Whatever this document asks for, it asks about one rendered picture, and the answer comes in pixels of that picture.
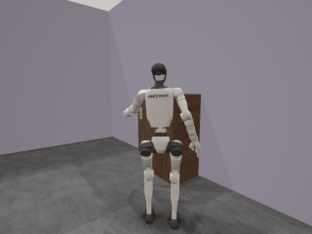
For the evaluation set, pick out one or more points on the cupboard door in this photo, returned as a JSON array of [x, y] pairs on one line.
[[145, 131]]

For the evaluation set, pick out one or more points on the robot left shin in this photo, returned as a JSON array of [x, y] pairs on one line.
[[148, 192]]

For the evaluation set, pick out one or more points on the left robot upper arm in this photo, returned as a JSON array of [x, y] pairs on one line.
[[140, 97]]

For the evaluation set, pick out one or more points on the robot left forearm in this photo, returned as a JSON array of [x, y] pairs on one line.
[[127, 113]]

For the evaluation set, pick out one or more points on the robot right forearm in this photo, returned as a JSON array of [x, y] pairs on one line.
[[189, 124]]

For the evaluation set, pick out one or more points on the robot right hand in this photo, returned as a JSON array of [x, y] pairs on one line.
[[197, 147]]

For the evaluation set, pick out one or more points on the right robot upper arm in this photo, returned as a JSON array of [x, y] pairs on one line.
[[182, 104]]

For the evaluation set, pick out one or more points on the robot left thigh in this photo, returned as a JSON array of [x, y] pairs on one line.
[[146, 153]]

